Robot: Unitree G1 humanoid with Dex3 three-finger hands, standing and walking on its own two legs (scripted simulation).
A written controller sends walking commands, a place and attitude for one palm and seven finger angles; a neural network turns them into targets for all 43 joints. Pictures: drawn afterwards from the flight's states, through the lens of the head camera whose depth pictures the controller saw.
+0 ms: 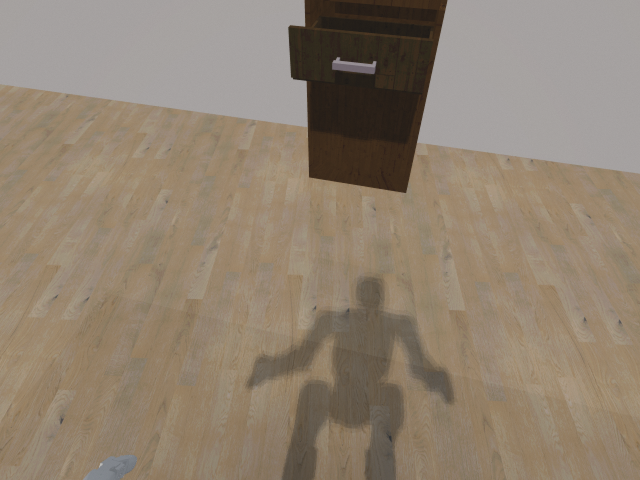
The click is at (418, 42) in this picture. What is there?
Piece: drawer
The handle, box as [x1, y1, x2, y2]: [332, 57, 376, 73]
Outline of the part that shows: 332,62 332,69 373,73 376,61 373,61 372,64 340,61 339,57 337,57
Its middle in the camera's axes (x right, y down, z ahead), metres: +0.11 -0.55 +1.21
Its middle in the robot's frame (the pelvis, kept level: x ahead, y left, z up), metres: +1.28 -0.05 -0.04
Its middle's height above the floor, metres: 0.73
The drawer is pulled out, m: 0.28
